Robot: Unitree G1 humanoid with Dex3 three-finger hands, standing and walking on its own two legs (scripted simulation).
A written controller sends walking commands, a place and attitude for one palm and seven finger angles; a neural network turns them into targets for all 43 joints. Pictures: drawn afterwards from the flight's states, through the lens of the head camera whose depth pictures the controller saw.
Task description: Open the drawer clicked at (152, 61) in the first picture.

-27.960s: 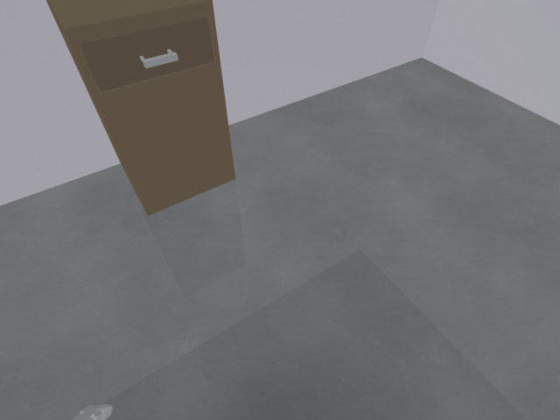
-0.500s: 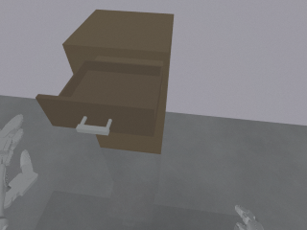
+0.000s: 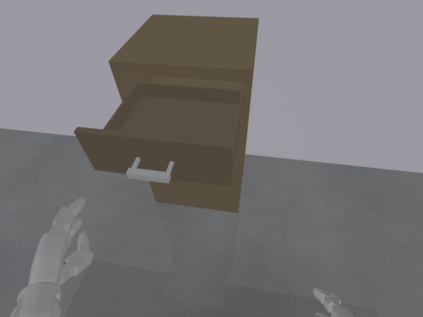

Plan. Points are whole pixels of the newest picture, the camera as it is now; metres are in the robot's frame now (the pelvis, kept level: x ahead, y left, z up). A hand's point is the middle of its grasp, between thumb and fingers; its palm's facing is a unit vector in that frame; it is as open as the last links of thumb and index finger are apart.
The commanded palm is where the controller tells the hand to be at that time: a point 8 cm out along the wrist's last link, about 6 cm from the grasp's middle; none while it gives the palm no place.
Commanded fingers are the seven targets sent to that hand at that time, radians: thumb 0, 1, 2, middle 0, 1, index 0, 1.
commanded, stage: let the arm hang, fingers relaxed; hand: left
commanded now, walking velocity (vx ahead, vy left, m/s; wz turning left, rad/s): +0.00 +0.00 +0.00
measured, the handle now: (151, 169) +0.49 +0.20 -0.05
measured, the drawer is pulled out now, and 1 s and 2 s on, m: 0.30 0.30 0.30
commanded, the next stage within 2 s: look to check the result in 1.00 s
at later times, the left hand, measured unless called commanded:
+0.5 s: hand out of the picture -0.02 +0.19 -0.16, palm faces -0.01 -0.98 -0.22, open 7.3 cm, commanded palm none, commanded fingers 0.00 0.90 0.90 -0.20 -0.30 -0.20 -0.30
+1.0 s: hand out of the picture +0.00 +0.15 -0.17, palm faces +0.01 -0.99 -0.16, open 7.4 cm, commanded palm none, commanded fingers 0.00 0.90 0.90 -0.20 -0.30 -0.20 -0.30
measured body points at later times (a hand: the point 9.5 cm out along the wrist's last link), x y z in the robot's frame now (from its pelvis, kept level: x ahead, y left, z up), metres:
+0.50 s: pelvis +0.01 +0.00 +0.01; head +0.03 +0.00 +0.46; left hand -0.02 +0.24 -0.14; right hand -0.05 -0.22 -0.15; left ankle -0.02 +0.11 -0.73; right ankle +0.04 -0.10 -0.73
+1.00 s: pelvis +0.01 +0.00 +0.01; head +0.02 +0.00 +0.46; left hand +0.00 +0.21 -0.15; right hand -0.04 -0.19 -0.15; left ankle -0.02 +0.11 -0.73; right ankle +0.04 -0.10 -0.73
